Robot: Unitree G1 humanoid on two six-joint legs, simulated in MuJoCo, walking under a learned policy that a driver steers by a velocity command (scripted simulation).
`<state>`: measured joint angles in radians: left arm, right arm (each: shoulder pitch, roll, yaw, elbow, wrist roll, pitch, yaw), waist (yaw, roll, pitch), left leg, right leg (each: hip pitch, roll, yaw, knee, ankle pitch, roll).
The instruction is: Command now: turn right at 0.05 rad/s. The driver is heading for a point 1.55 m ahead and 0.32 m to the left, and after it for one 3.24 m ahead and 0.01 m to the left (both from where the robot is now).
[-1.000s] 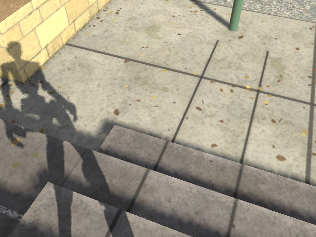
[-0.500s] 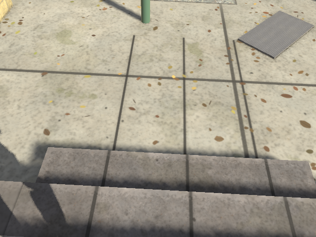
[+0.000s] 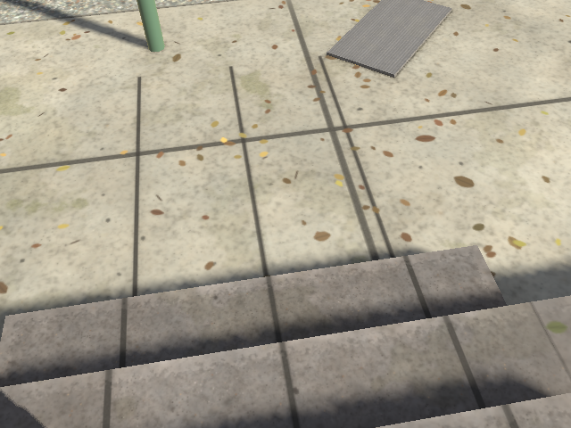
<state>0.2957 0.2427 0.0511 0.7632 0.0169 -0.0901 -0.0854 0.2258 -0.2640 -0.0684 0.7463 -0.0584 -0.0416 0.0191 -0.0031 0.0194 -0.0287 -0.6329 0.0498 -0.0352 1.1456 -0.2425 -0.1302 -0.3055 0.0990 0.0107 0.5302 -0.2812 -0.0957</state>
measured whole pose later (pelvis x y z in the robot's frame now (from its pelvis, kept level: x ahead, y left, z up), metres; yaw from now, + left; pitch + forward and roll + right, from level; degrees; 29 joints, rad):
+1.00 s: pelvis +0.08 +0.15 -0.01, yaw +14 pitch +2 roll +0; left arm 0.24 0.21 -0.01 0.86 0.09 -0.06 -0.06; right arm 0.56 -0.15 0.05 1.01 -0.10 -0.11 0.03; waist -0.07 -0.02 -0.04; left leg -0.15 -0.09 0.08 0.54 -0.44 0.12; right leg -0.77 -0.06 0.13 0.72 0.45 -0.01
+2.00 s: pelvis +0.71 +0.22 -0.32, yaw +8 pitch +2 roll +1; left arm 0.16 0.20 -0.07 0.83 0.12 -0.06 -0.05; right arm 0.52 -0.15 0.03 1.04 -0.08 -0.14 0.03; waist -0.12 -0.03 -0.04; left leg -0.34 -0.17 -0.05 0.74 -0.43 0.14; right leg -0.78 -0.10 0.10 0.94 0.13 0.03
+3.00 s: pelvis +1.32 +0.38 -0.59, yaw +12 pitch +2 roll +0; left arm 0.35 0.19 0.07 0.96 -0.06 -0.04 0.07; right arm 0.22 -0.22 -0.03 1.01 0.00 -0.06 0.03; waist 0.04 0.00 -0.01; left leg -0.30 0.03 0.10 0.54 -0.27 0.01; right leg -0.77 -0.06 0.03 1.70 -0.40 -0.02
